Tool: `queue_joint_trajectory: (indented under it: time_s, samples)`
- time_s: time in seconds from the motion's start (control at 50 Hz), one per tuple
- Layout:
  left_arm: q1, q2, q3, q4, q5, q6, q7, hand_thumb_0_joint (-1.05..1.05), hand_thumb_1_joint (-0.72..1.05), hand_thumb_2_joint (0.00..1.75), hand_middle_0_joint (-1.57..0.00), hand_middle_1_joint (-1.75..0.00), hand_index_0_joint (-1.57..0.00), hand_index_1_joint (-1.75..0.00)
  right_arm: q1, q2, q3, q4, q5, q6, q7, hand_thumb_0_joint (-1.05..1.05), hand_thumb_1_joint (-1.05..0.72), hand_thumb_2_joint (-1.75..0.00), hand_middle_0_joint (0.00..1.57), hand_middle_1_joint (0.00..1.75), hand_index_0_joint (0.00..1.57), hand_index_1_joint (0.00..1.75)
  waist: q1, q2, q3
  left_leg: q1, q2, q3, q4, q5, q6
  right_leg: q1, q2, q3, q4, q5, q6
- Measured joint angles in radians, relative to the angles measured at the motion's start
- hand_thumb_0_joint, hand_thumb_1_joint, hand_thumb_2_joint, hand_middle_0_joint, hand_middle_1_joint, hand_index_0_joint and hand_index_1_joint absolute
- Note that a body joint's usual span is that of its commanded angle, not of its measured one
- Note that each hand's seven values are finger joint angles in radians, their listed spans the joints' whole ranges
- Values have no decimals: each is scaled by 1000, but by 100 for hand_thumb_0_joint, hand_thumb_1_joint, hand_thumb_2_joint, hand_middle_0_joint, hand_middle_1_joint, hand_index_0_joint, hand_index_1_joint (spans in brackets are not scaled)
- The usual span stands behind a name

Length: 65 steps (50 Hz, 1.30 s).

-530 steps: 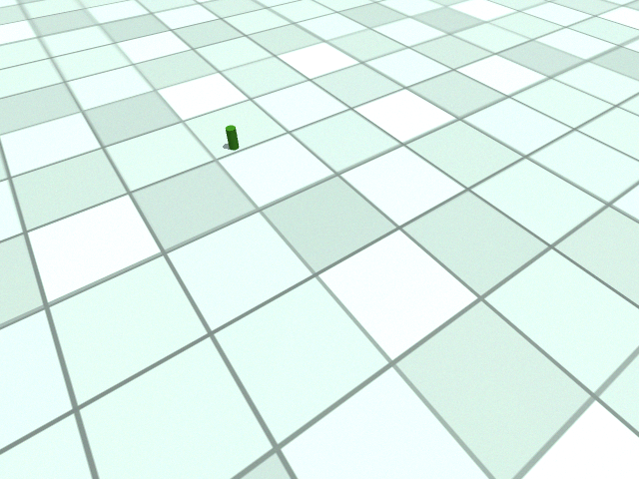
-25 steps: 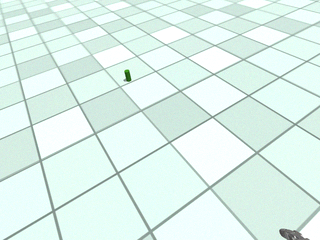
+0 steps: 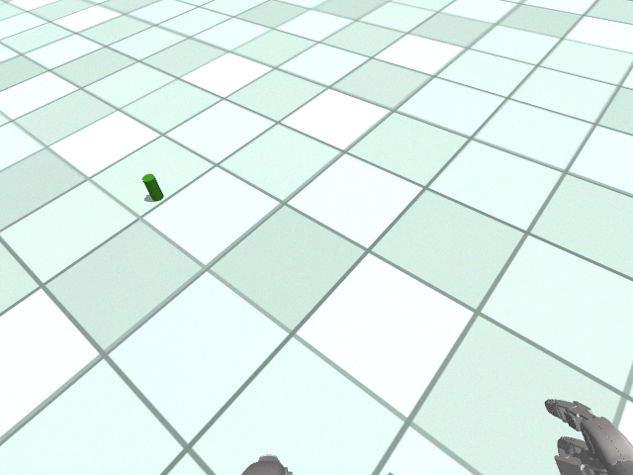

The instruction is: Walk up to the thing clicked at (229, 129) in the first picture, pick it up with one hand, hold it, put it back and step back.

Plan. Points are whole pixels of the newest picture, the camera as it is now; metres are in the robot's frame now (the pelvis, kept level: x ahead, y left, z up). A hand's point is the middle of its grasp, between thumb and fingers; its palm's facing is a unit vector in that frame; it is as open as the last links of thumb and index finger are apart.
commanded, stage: walk up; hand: left
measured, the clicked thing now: (153, 187) +1.38 +0.82 -0.68
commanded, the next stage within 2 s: none
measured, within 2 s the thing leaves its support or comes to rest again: neither
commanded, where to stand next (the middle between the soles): +1.06 +1.08 m, yaw -60 degrees
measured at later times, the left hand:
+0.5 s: hand (121, 268) +0.48 +0.38 -0.08, palm faces -0.22 -0.78 -0.59, open 7.3 cm
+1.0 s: hand (91, 197) +0.72 +0.55 -0.12, palm faces -0.46 -0.69 -0.56, open 7.4 cm
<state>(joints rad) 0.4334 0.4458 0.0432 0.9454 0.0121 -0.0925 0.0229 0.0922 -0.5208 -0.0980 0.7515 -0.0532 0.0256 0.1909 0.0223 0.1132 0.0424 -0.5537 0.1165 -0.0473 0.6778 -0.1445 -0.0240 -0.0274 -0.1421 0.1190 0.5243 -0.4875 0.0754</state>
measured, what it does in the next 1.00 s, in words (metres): walks ahead, turning right: right foot, then left foot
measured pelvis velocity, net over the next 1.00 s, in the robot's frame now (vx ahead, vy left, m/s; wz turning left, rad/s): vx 0.51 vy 0.30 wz -0.49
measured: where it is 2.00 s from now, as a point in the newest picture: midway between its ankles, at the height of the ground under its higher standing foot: (166, 299)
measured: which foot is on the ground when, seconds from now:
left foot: down 0.00-0.44, up 0.46-0.78, down 0.80-1.00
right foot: down 0.00-0.02, up 0.04-0.40, down 0.42-0.80, up 0.82-1.00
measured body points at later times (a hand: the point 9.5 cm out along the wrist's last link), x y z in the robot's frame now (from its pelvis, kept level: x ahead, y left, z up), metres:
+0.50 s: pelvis +0.26 +0.11 +0.00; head +0.28 +0.07 +0.45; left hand +0.49 +0.42 -0.04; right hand +0.22 -0.21 -0.13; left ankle +0.18 +0.21 -0.64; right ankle +0.30 +0.00 -0.70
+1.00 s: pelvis +0.51 +0.30 +0.01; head +0.55 +0.27 +0.46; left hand +0.74 +0.59 -0.08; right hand +0.44 -0.03 -0.10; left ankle +0.57 +0.37 -0.70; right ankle +0.49 +0.18 -0.65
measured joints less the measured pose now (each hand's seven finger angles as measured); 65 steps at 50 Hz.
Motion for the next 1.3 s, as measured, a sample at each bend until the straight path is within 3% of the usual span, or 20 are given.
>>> queue_joint_trajectory:
  time_s: [0.04, 0.08, 0.12, 0.24, 0.36, 0.44, 0.5, 0.54, 0.62, 0.7, 0.78, 0.82, 0.84, 0.92, 1.02, 1.1, 1.14, 1.2, 1.24, 1.3]
  samples:
    - [-68, 41, 11, 5, -2, 24, 18, 1, 90, 89, -21, -31, -21, -30, 13, 26, -18, -6, 3, -23, -31, 0, -91, -89, 20, 30, 20, 30, -29, -60, 45, 2, -39, 46, 97, -65, -3, -126, -27, 37, 333, -33, -65]
    - [-140, 65, 11, -5, -12, 31, 36, 1, 90, 89, -21, -31, -21, -30, 37, 56, -15, 8, 19, -24, -55, 0, -91, -89, 20, 30, 20, 30, -46, -87, 70, 33, -44, 78, 102, -100, 8, -287, 32, 43, 629, 2, -121]
    - [-185, 79, 10, -20, -26, 21, 30, 1, 91, 89, -20, -30, -21, -30, 66, 84, -4, 28, 20, -9, -67, 0, -91, -89, 20, 30, 20, 30, -65, -109, 72, 98, -49, 114, 31, -97, 25, -411, 56, -28, 714, 93, -134]
    - [-212, 86, 12, -45, -33, 34, -7, 0, 91, 89, -20, -30, -20, -30, 179, 80, -5, 29, 4, -10, -74, 0, -90, -89, 20, 30, 20, 30, -132, -110, 28, 297, -90, 229, -149, -127, 76, -561, 61, -213, 500, 176, -96]
    - [-227, 55, 16, -64, -32, 54, -22, 0, 91, 89, -20, -30, -21, -30, 250, 34, -27, 18, -6, 8, -76, 0, -90, -89, 20, 30, 20, 30, -171, -55, 11, 442, -144, 308, -194, -235, 101, -540, 49, -260, 273, 279, -98]
    - [-229, 56, 26, -117, -30, 28, -7, 0, 91, 89, -20, -30, -21, -30, 265, 44, -25, 15, -13, 23, -87, 1, -90, -90, 20, 30, 20, 30, -146, -16, 16, 398, -112, 301, 76, -369, 73, -425, 84, -287, 150, 266, -131]
    - [-216, 48, 23, -162, -33, 17, 39, 0, 91, 89, -21, -30, -21, -30, 226, 73, -2, 8, -17, 41, -96, 1, -91, -90, 20, 30, 20, 30, -105, 10, 43, 200, -117, 107, 514, -389, -7, -412, 104, -286, 233, 187, -131]
    - [-186, 28, 9, -164, -41, 15, 62, 0, 91, 89, -21, -30, -21, -30, 189, 75, 11, -6, -19, 44, -95, 1, -91, -89, 20, 30, 20, 30, -80, 27, 40, 86, -94, 29, 628, -325, -16, -379, 108, -267, 221, 171, -115]
    - [-114, -12, -13, -132, -18, 7, 63, 0, 90, 89, -21, -31, -21, -30, 98, 51, 14, -66, -7, 37, -75, 1, -91, -89, 20, 30, 20, 30, -55, 48, 42, -58, -19, -51, 513, -236, -4, -330, 84, -198, 198, 150, -61]
    - [-60, -21, -19, -101, 12, 1, 55, 0, 90, 89, -21, -31, -21, -30, 41, 31, 0, -91, 1, 47, -53, 0, -91, -89, 20, 30, 20, 30, -28, 41, 30, -106, 34, -53, 368, -164, -1, -308, 35, -123, 207, 102, -42]
    - [-21, 5, -6, -75, 23, 10, 58, 1, 90, 89, -21, -31, -22, -30, 26, 10, -16, -87, 3, 44, -45, 0, -91, -89, 20, 30, 20, 30, -7, 14, 3, -30, 29, -19, 210, -141, 21, -309, -25, -42, 243, 36, -45]
    - [-31, 37, 10, -49, 22, 27, 67, 1, 90, 89, -21, -31, -22, -30, 25, 28, -27, -82, -7, 21, -60, 0, -91, -89, 20, 30, 20, 30, -19, -38, 13, -1, -14, 26, 227, -230, -20, -355, -63, 19, 366, -3, -84]
    - [-52, 46, 18, -29, 16, 40, 78, 1, 90, 89, -21, -31, -22, -30, 30, 41, -23, -78, -8, 9, -71, 0, -91, -89, 20, 30, 20, 30, -22, -53, 25, -1, -19, 46, 255, -249, -21, -397, -36, 44, 476, -36, -104]
    - [-130, 60, 18, 8, -18, 42, 93, 1, 90, 89, -21, -31, -21, -30, 70, 103, 4, -41, -2, 10, -102, 0, -91, -89, 20, 30, 20, 30, -42, -90, 56, 77, -35, 118, 179, -239, 19, -547, 67, -50, 716, 21, -130]
    - [-150, 41, 8, -11, -24, 29, 72, 1, 91, 89, -20, -30, -21, -30, 131, 118, 18, -24, -22, 23, -118, 0, -90, -89, 21, 30, 20, 30, -101, -92, 66, 187, -83, 201, 46, -221, 83, -582, 98, -220, 556, 59, -112]
    - [-147, 5, 6, -55, -23, 27, 67, 0, 91, 89, -21, -30, -21, -30, 174, 89, 0, -39, -31, 40, -122, 0, -90, -89, 21, 30, 20, 30, -134, -46, 66, 224, -115, 253, 44, -261, 121, -519, 114, -271, 345, 145, -130]
    - [-132, 10, 12, -99, -11, 12, 71, 0, 90, 89, -21, -31, -21, -30, 193, 79, -7, -47, -26, 54, -120, 0, -90, -89, 21, 30, 20, 30, -123, -33, 60, 184, -122, 262, 163, -295, 100, -450, 120, -258, 208, 218, -160]
    - [-145, 7, 17, -145, -2, 17, 89, 0, 90, 89, -21, -31, -21, -30, 184, 75, -11, -40, -24, 79, -126, 0, -90, -89, 20, 30, 20, 30, -93, 20, 86, 47, -123, 120, 511, -369, 13, -453, 130, -255, 277, 182, -148]
    - [-152, -1, 14, -158, -4, 22, 97, 0, 90, 89, -21, -31, -21, -30, 170, 71, -9, -32, -24, 92, -121, 1, -91, -89, 20, 30, 20, 30, -74, 41, 87, -24, -106, 50, 652, -335, 2, -438, 120, -241, 273, 183, -135]
    - [-139, -8, 13, -165, 11, 23, 89, 0, 90, 89, -21, -31, -21, -30, 142, 62, -5, -36, -23, 90, -98, 1, -91, -89, 20, 30, 20, 30, -60, 46, 75, -67, -56, -19, 652, -268, 10, -427, 89, -197, 254, 194, -98]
